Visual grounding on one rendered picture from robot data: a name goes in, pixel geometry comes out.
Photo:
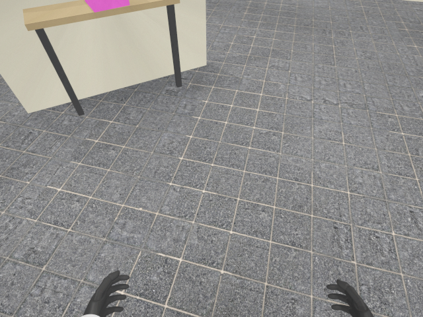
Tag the table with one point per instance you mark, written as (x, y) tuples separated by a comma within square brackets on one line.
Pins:
[(38, 18)]

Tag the robot right hand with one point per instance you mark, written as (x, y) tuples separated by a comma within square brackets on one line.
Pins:
[(357, 307)]

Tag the robot left hand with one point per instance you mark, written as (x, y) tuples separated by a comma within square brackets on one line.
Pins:
[(101, 298)]

